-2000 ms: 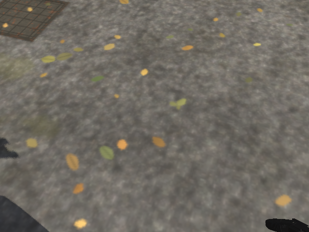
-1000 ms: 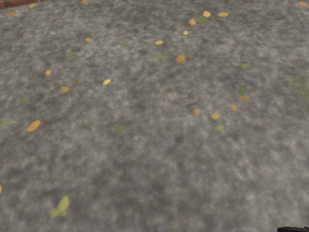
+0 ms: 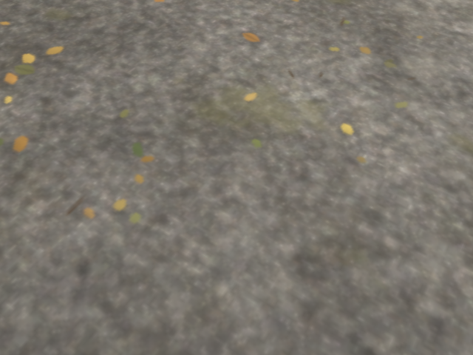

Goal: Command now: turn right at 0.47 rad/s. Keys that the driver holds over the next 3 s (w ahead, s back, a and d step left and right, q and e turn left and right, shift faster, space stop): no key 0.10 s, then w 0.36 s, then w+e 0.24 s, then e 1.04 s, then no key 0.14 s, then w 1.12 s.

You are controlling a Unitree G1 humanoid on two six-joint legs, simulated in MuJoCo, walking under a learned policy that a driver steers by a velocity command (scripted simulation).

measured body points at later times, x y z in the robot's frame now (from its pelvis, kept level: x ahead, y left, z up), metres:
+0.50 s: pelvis +0.06 -0.04 +0.01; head +0.08 -0.06 +0.46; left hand +0.13 +0.23 -0.10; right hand +0.19 -0.32 -0.10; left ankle +0.12 +0.11 -0.67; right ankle -0.02 -0.14 -0.73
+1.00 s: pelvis +0.27 +0.00 +0.01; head +0.31 -0.01 +0.46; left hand +0.49 +0.24 -0.09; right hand +0.31 -0.30 -0.10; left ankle +0.32 +0.09 -0.73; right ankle +0.28 -0.15 -0.67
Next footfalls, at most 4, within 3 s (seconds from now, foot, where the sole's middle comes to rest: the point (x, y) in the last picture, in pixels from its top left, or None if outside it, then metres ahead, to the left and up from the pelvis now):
0.30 right None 0.02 -0.14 -0.77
0.72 left None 0.36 0.09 -0.77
1.20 right None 0.37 -0.18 -0.77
1.62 left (230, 353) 0.47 0.03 -0.77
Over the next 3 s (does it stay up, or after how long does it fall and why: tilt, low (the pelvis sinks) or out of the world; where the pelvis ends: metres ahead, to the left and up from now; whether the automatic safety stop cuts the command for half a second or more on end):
stays up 0.65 -0.38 -0.01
